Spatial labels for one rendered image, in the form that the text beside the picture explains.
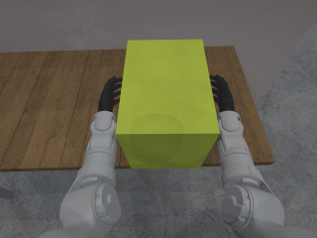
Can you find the carton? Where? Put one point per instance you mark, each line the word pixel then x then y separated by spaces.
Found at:
pixel 167 117

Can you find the left robot forearm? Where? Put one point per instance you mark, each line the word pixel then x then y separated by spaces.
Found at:
pixel 100 155

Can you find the right robot hand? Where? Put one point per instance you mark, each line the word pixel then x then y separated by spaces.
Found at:
pixel 225 99

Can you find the right robot forearm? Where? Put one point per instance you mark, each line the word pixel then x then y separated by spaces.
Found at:
pixel 234 155

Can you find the robot left upper arm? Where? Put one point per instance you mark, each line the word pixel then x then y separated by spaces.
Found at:
pixel 88 212

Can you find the table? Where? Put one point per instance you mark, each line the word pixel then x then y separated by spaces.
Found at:
pixel 48 100

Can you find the robot right upper arm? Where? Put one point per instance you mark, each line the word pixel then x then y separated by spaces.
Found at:
pixel 255 213

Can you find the left robot hand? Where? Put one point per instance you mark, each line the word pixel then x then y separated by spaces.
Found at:
pixel 106 101

